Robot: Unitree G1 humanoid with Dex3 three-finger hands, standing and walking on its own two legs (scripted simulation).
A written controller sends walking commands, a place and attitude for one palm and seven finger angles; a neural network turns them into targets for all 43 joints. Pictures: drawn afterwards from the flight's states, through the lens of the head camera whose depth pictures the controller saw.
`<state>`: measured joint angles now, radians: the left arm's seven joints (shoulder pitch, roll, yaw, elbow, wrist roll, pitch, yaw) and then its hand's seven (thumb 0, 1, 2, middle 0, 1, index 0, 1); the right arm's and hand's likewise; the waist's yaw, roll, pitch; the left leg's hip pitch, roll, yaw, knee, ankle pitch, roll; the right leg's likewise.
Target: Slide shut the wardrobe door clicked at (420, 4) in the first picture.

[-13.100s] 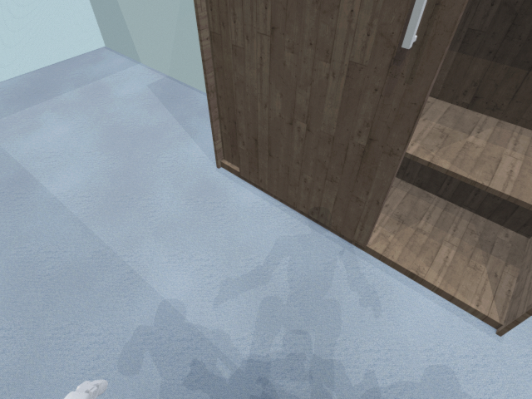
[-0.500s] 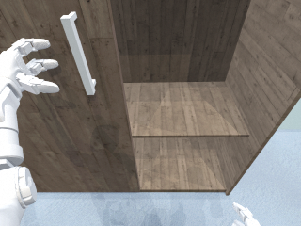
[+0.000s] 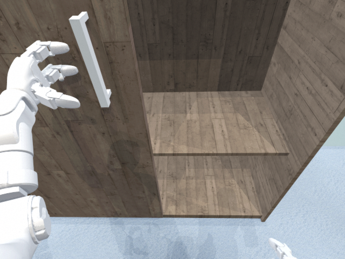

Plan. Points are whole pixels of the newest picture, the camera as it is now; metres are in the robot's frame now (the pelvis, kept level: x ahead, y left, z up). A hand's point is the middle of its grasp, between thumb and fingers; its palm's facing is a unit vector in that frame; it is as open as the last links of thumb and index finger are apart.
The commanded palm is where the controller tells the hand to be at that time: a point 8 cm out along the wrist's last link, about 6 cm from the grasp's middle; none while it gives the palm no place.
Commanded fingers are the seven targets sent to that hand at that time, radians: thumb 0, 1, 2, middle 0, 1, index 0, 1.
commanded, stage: move the hooked fingers beside the handle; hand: left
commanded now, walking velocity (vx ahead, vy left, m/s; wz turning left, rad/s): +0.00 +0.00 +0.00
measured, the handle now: (95, 64) +0.47 +0.19 +0.25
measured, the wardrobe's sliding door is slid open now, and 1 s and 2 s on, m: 0.56 0.56 0.56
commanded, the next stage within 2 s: feel for the door with the fingertips in 1.78 s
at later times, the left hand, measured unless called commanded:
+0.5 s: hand (51, 81) +0.39 +0.26 +0.25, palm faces +0.11 -0.99 -0.05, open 14.0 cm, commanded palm +0.36 +0.30 +0.25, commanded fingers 0.00 -0.50 0.30 -0.30 -1.20 -0.30 -1.20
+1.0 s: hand (52, 81) +0.40 +0.26 +0.25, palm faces +0.08 -1.00 -0.05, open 14.0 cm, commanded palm +0.37 +0.30 +0.25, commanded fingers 0.00 -0.50 0.30 -0.30 -1.20 -0.30 -1.20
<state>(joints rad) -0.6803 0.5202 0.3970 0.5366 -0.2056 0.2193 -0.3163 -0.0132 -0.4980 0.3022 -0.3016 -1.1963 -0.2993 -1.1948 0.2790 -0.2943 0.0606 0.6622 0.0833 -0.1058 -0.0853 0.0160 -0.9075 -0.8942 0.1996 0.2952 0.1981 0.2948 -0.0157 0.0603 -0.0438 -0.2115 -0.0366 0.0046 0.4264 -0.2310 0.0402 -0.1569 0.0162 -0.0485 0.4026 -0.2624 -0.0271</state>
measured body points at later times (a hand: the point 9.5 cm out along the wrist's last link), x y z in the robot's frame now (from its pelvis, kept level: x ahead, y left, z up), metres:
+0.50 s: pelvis -0.01 -0.01 +0.00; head -0.02 -0.03 +0.45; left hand +0.38 +0.31 +0.26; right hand +0.15 -0.26 -0.10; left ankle -0.01 +0.09 -0.74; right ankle -0.03 -0.10 -0.74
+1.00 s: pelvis +0.00 +0.00 +0.00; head +0.00 -0.02 +0.45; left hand +0.39 +0.31 +0.25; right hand +0.12 -0.26 -0.10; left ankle -0.01 +0.09 -0.74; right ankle -0.03 -0.10 -0.74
